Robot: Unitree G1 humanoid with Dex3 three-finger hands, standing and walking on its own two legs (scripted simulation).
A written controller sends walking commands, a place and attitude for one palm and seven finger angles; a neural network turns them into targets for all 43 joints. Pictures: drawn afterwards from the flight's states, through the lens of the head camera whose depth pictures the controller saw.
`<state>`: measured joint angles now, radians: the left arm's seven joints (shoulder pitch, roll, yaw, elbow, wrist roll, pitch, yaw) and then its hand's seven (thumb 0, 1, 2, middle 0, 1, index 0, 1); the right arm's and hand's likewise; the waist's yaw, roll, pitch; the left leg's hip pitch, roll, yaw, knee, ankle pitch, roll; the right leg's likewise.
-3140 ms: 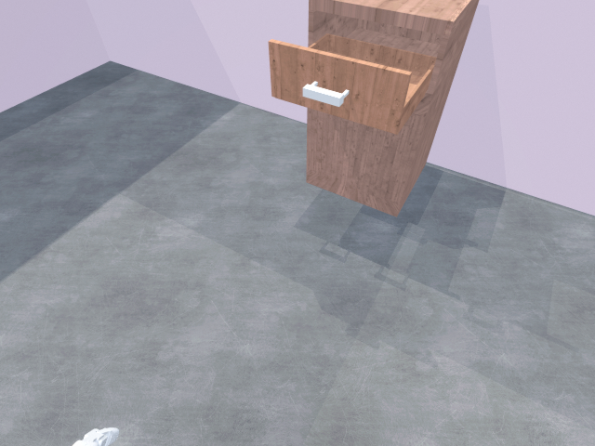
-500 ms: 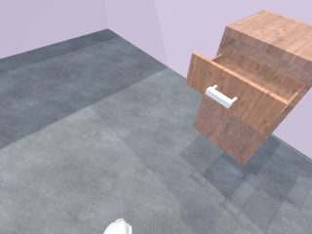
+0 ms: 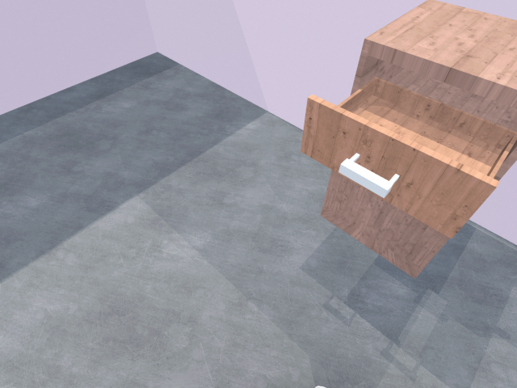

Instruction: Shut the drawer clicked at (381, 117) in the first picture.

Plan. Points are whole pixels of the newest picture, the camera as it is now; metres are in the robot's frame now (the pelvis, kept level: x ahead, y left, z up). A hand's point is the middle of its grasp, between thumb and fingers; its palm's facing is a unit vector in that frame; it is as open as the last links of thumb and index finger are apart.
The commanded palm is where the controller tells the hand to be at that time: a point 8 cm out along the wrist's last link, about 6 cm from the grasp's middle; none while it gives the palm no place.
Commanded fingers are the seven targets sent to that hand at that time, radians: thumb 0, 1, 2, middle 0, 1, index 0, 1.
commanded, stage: turn to face it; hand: left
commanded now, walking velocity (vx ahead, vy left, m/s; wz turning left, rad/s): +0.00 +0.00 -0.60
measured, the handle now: (369, 172) +0.60 -0.21 -0.05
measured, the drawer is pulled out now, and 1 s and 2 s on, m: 0.29 0.29 0.29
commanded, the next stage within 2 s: take the last steps up to it in 1.00 s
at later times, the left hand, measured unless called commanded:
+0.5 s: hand out of the picture +0.14 +0.18 -0.15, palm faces -0.20 -0.95 -0.26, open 7.4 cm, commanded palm none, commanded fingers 0.00 0.90 0.90 -0.20 -0.30 -0.20 -0.30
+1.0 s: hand (210, 372) +0.18 +0.11 -0.16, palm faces -0.51 -0.82 -0.25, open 7.4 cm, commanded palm none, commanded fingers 0.00 0.90 0.90 -0.20 -0.30 -0.20 -0.30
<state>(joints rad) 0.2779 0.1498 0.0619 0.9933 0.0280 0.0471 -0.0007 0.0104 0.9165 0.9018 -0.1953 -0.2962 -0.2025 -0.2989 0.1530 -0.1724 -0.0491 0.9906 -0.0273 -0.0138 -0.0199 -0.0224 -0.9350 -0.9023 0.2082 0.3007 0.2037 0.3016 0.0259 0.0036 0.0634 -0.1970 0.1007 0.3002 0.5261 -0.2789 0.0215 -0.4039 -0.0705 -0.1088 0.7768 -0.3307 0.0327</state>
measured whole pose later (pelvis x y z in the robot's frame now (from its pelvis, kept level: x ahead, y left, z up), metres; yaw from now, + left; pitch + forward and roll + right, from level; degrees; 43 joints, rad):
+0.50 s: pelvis +0.01 -0.01 +0.00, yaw -16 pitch +1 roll +1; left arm 0.19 0.23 0.07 0.91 0.02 0.05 0.00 0.01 0.90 0.90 -0.20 -0.30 -0.21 -0.30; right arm 0.16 -0.22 -0.06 0.92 -0.01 0.03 -0.02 0.00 -0.91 -0.90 0.20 0.30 0.20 0.30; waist 0.03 -0.01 0.05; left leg -0.35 0.04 0.01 0.74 -0.42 -0.07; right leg -0.35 0.08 0.08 0.47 -0.14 -0.06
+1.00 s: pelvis -0.02 -0.01 -0.01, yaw -31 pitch +0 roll -1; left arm 0.13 0.20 0.05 0.91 0.02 0.02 -0.01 0.01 0.91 0.90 -0.20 -0.30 -0.20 -0.30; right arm 0.25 -0.24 -0.06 0.98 -0.02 0.05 -0.02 0.00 -0.91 -0.90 0.21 0.30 0.20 0.30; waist -0.04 0.06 0.09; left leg -0.36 0.13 0.10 0.84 -0.50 -0.06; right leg -0.28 0.00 -0.07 0.59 -0.30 -0.02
